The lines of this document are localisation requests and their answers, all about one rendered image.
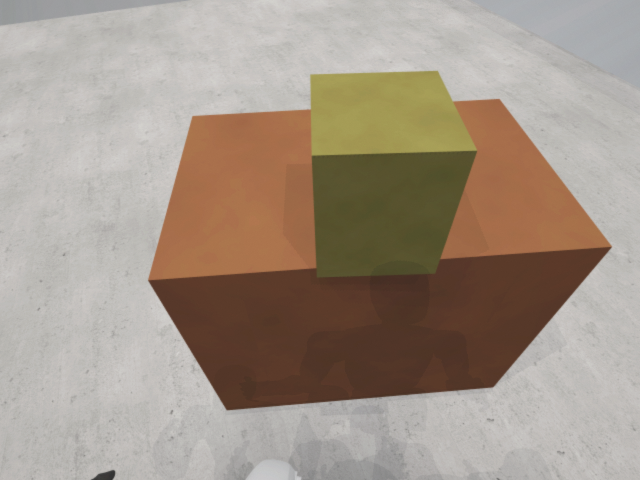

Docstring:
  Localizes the robot left thigh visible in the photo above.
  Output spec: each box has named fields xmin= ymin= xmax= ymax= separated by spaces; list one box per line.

xmin=246 ymin=460 xmax=301 ymax=480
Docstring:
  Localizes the carton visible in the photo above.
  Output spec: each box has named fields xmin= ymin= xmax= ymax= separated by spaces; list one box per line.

xmin=310 ymin=71 xmax=477 ymax=277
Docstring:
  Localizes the pedestal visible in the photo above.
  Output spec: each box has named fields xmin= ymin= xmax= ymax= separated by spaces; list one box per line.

xmin=148 ymin=99 xmax=612 ymax=410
